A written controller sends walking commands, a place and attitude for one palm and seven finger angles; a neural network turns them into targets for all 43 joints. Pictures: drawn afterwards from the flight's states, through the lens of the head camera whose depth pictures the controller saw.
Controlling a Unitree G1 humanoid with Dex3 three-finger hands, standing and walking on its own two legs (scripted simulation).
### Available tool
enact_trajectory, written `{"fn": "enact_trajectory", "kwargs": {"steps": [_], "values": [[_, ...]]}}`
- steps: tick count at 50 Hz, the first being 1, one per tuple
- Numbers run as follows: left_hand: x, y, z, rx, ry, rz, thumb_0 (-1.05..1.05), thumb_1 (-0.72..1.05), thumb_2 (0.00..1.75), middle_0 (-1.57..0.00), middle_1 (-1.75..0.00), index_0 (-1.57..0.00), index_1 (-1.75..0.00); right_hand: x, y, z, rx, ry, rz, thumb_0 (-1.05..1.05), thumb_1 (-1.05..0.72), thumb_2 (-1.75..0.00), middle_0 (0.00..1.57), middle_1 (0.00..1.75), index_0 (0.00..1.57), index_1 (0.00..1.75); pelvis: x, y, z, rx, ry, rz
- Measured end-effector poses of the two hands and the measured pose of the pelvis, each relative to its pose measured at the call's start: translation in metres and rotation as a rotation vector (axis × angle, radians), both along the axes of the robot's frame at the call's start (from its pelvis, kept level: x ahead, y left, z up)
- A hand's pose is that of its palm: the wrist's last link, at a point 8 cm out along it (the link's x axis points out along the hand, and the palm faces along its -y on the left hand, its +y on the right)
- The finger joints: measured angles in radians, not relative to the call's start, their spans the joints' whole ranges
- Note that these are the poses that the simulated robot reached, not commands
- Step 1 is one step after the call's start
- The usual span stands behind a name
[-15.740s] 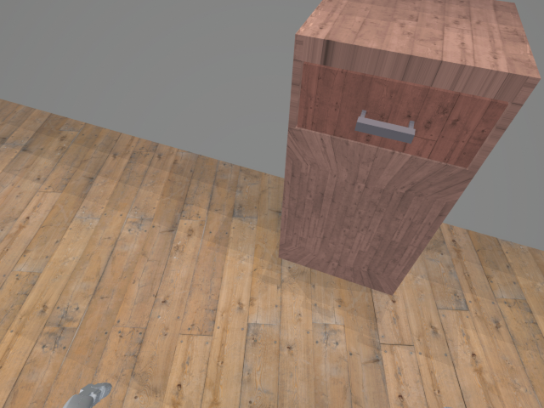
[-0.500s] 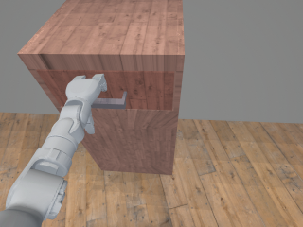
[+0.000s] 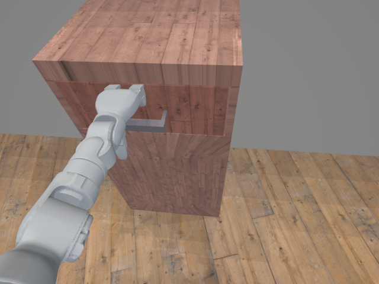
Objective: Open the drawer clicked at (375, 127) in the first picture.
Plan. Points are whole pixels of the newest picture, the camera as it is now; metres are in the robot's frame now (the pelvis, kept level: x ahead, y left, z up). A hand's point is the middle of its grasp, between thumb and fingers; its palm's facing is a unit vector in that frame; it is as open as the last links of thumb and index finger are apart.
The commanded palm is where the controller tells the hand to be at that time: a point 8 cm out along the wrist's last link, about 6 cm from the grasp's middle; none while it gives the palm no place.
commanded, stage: move the hooked fingers above the handle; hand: left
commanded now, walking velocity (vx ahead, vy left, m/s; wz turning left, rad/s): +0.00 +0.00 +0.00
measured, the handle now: (142, 119) +0.52 +0.14 +0.02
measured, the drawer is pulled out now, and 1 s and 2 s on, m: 0.00 0.00 0.00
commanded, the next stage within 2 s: none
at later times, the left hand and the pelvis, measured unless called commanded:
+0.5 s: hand (129, 134) +0.43 +0.15 +0.07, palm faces -0.21 -0.04 -0.98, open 13.8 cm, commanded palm +0.43 +0.15 +0.14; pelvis +0.01 +0.00 +0.00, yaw +1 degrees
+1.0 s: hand (127, 140) +0.42 +0.15 +0.06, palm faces -0.22 -0.02 -0.97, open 13.8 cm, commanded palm +0.43 +0.15 +0.15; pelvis +0.00 +0.00 +0.00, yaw +3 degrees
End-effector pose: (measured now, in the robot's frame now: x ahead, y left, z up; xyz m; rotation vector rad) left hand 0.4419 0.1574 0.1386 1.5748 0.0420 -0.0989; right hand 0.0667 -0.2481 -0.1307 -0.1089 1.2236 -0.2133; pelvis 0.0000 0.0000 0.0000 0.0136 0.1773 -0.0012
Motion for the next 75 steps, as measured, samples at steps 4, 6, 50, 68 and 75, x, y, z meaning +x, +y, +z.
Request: {"fn": "enact_trajectory", "kwargs": {"steps": [4,6,50,68,75], "values": [[-0.011,-0.027,-0.012,-0.063,0.034,-0.158,-0.01,-0.49,0.3,-0.31,-1.2,-0.32,-1.2,-0.007,-0.001,0.001,-0.017,0.025,-0.007,0.01,-0.91,-0.9,0.2,0.3,0.2,0.3,0.004,0.002,0.0,-0.001,-0.008,-0.002],[-0.015,-0.038,-0.014,-0.09,0.007,-0.229,-0.01,-0.49,0.3,-0.32,-1.2,-0.32,-1.2,-0.007,-0.003,0.001,-0.027,0.025,-0.011,0.01,-0.91,-0.9,0.2,0.3,0.2,0.3,0.005,0.002,0.0,-0.001,-0.01,-0.004],[-0.034,-0.003,-0.019,-0.045,0.136,-0.116,-0.01,-0.48,0.3,-0.31,-1.22,-0.31,-1.2,0.025,-0.006,0.003,-0.062,-0.003,0.083,0.01,-0.91,-0.9,0.2,0.3,0.2,0.3,0.005,0.002,0.0,-0.004,-0.025,0.055],[0.004,0.004,0.006,0.03,-0.068,0.072,0.0,-0.48,0.3,-0.33,-1.23,-0.34,-1.24,-0.003,0.004,-0.003,0.005,0.003,-0.017,0.0,-0.91,-0.9,0.2,0.3,0.2,0.3,-0.007,0.001,-0.002,0.0,0.018,-0.025],[-0.019,-0.005,-0.02,-0.052,0.088,-0.103,-0.01,-0.48,0.3,-0.32,-1.21,-0.33,-1.22,-0.018,-0.012,0.007,-0.069,0.012,-0.026,0.01,-0.91,-0.9,0.2,0.3,0.2,0.3,-0.005,-0.003,0.001,-0.003,-0.021,0.0]]}}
